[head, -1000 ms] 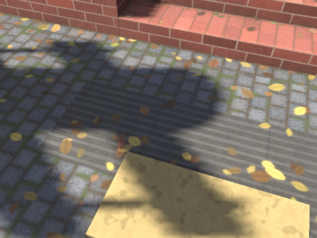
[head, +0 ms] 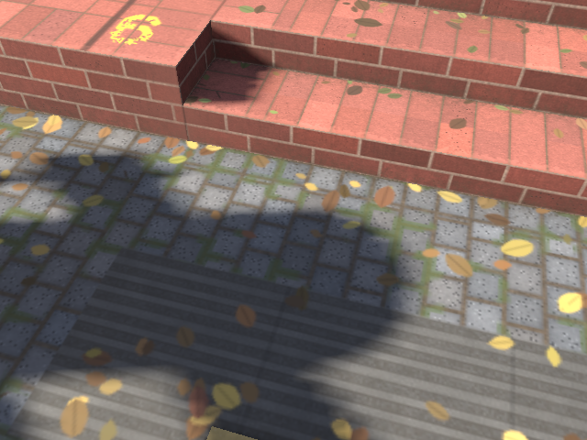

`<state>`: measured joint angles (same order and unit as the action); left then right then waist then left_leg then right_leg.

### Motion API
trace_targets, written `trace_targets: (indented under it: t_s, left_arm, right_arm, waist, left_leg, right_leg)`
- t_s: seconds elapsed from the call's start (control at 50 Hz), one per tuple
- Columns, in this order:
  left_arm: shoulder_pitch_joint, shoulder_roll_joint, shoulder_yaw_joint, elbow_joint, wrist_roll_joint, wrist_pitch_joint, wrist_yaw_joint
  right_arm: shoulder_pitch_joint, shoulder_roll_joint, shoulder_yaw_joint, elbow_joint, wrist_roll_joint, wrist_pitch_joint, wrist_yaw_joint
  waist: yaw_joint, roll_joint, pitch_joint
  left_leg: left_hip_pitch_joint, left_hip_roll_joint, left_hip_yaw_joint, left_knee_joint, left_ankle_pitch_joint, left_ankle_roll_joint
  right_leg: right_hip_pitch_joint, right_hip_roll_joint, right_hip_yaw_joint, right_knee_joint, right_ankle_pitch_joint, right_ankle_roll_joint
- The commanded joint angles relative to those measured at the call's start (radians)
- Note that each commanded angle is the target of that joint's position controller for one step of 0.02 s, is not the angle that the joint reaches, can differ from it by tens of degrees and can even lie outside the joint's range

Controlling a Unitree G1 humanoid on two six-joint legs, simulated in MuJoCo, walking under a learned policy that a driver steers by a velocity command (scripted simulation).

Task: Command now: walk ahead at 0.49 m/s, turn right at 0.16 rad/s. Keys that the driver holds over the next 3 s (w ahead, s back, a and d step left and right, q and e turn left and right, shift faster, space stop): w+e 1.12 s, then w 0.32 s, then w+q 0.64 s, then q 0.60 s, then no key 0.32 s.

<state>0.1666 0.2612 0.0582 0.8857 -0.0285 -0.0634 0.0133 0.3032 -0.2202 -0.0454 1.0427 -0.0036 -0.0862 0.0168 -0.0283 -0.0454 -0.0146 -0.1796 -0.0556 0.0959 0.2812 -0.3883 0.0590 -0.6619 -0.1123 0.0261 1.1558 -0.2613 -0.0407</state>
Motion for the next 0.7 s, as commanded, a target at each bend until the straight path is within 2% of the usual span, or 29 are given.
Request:
trace_targets:
  t_s: [0.02,0.12,0.2,0.24,0.26,0.28,0.3,0.32,0.34,0.36,0.38,0.4,0.42,0.44,0.48,0.5,0.54,0.58,0.64,0.7]
  left_arm:
    - [0.087,0.032,0.008,-0.019,0.010,0.020,-0.003]
    - [-0.051,0.041,0.014,-0.062,0.008,0.028,-0.026]
    - [-0.086,0.050,0.023,-0.091,0.010,0.040,-0.046]
    - [-0.010,0.071,0.036,-0.084,0.009,0.047,-0.053]
    - [0.114,0.085,0.050,-0.057,0.010,0.049,-0.051]
    - [0.329,0.143,0.086,0.011,0.008,0.051,-0.047]
    - [0.380,0.215,0.107,0.049,0.003,0.050,-0.038]
    - [0.263,0.273,0.090,-0.007,0.018,0.016,-0.046]
    - [0.257,0.207,0.072,-0.027,0.024,-0.012,-0.062]
    - [0.251,0.141,0.055,-0.032,0.028,-0.030,-0.064]
    - [0.186,0.116,0.049,-0.051,0.024,-0.037,-0.064]
    - [0.137,0.108,0.046,-0.064,0.021,-0.039,-0.058]
    - [0.123,0.080,0.034,-0.075,0.022,-0.043,-0.049]
    - [0.139,0.080,0.032,-0.073,0.020,-0.049,-0.039]
    - [0.217,0.096,0.037,-0.057,0.011,-0.056,-0.018]
    - [0.251,0.100,0.039,-0.049,0.008,-0.055,-0.007]
    - [0.289,0.098,0.040,-0.045,0.007,-0.045,0.008]
    - [0.313,0.101,0.044,-0.043,0.010,-0.040,0.015]
    - [0.334,0.087,0.047,-0.035,0.007,-0.032,0.015]
    - [0.328,0.097,0.056,-0.035,0.001,-0.020,0.024]
  right_arm:
    - [-0.074,-0.130,-0.019,-0.067,-0.006,-0.021,-0.024]
    - [-0.055,-0.175,-0.029,-0.066,-0.006,-0.021,-0.036]
    - [-0.074,-0.201,-0.046,-0.070,0.006,0.001,-0.032]
    - [-0.106,-0.216,-0.058,-0.081,0.011,0.016,-0.032]
    - [-0.152,-0.225,-0.062,-0.090,0.019,0.023,-0.035]
    - [-0.167,-0.199,-0.053,-0.098,0.013,0.027,-0.037]
    - [-0.167,-0.088,-0.022,-0.116,-0.011,0.022,-0.031]
    - [-0.135,0.005,0.004,-0.212,0.003,-0.018,-0.023]
    - [-0.196,-0.071,-0.005,-0.236,0.046,-0.060,-0.011]
    - [-0.222,-0.110,-0.010,-0.253,0.058,-0.081,0.001]
    - [-0.213,-0.126,-0.015,-0.236,0.034,-0.081,-0.005]
    - [-0.222,-0.131,-0.021,-0.233,0.015,-0.071,-0.015]
    - [-0.230,-0.147,-0.029,-0.234,0.013,-0.056,-0.015]
    - [-0.247,-0.148,-0.032,-0.238,0.012,-0.041,-0.016]
    - [-0.321,-0.128,-0.030,-0.259,0.001,-0.026,-0.022]
    - [-0.370,-0.112,-0.028,-0.275,0.001,-0.025,-0.024]
    - [-0.429,-0.084,-0.024,-0.292,0.004,-0.029,-0.014]
    - [-0.473,-0.085,-0.027,-0.308,0.009,-0.035,-0.003]
    - [-0.551,-0.069,-0.019,-0.348,0.012,-0.041,0.011]
    - [-0.570,-0.090,-0.022,-0.378,0.013,-0.057,0.023]
  waist:
    - [0.082,0.124,0.036]
    - [0.067,0.112,0.030]
    - [0.069,0.121,0.052]
    - [0.103,0.140,0.043]
    - [0.170,0.149,0.005]
    - [0.255,0.084,-0.086]
    - [0.227,-0.175,-0.002]
    - [0.059,-0.369,-0.004]
    - [0.075,-0.240,-0.028]
    - [0.067,-0.141,-0.029]
    - [0.034,-0.019,-0.027]
    - [0.014,0.009,-0.030]
    - [0.003,0.015,-0.036]
    - [0.001,0.010,-0.031]
    - [0.027,0.039,-0.006]
    - [0.042,0.039,0.005]
    - [0.063,0.004,0.007]
    - [0.082,-0.032,0.012]
    - [0.118,-0.043,0.061]
    - [0.123,-0.044,0.079]
  left_leg:
    - [-0.086,0.298,-0.163,-0.199,0.132,0.152]
    - [0.042,0.314,-0.024,-0.198,0.195,0.099]
    - [0.176,0.344,0.050,-0.157,0.207,0.065]
    - [0.195,0.339,0.096,-0.034,0.345,0.055]
    - [0.156,0.321,0.133,0.119,0.494,0.042]
    - [0.045,0.277,0.140,0.413,0.577,0.022]
    - [-0.236,0.175,0.129,0.835,0.030,-0.030]
    - [-0.594,-0.007,-0.031,1.109,-0.178,-0.047]
    - [-0.690,0.023,-0.143,1.208,-0.123,-0.019]
    - [-0.711,0.075,-0.160,1.161,-0.030,0.016]
    - [-0.626,0.133,-0.172,1.064,0.069,0.023]
    - [-0.552,0.162,-0.176,0.969,0.111,0.013]
    - [-0.502,0.179,-0.185,0.904,0.143,0.005]
    - [-0.479,0.177,-0.180,0.839,0.171,-0.009]
    - [-0.510,0.153,-0.159,0.684,0.244,-0.039]
    - [-0.526,0.136,-0.151,0.591,0.294,-0.050]
    - [-0.506,0.099,-0.144,0.429,0.422,-0.058]
    - [-0.493,0.081,-0.147,0.331,0.530,-0.055]
    - [-0.483,0.068,-0.141,0.206,0.574,-0.051]
    - [-0.454,0.068,-0.166,0.146,0.589,-0.046]
  right_leg:
    - [-0.032,-0.033,0.017,-0.041,0.120,0.030]
    - [-0.031,-0.022,-0.015,-0.238,0.218,0.036]
    - [0.018,-0.019,-0.079,-0.344,0.081,-0.011]
    - [0.119,0.020,-0.135,-0.383,-0.044,-0.042]
    - [0.263,0.065,-0.182,-0.436,-0.072,-0.062]
    - [0.543,0.116,-0.172,-0.496,-0.054,-0.087]
    - [0.622,0.014,0.052,-0.569,-0.030,-0.124]
    - [0.695,-0.129,0.672,-0.854,-0.227,-0.299]
    - [0.733,-0.213,0.789,-0.974,-0.175,-0.328]
    - [0.709,-0.209,0.673,-0.941,-0.090,-0.303]
    - [0.613,-0.165,0.527,-0.913,-0.002,-0.260]
    - [0.538,-0.128,0.440,-0.911,0.058,-0.234]
    - [0.511,-0.108,0.391,-0.930,0.106,-0.218]
    - [0.501,-0.098,0.357,-0.945,0.184,-0.215]
    - [0.539,-0.075,0.285,-0.959,0.335,-0.211]
    - [0.562,-0.061,0.261,-0.960,0.377,-0.201]
    - [0.586,-0.026,0.209,-0.942,0.412,-0.172]
    - [0.599,-0.013,0.201,-0.926,0.376,-0.148]
    - [0.594,-0.012,0.225,-0.910,0.270,-0.131]
    - [0.617,-0.033,0.275,-0.840,0.224,-0.129]
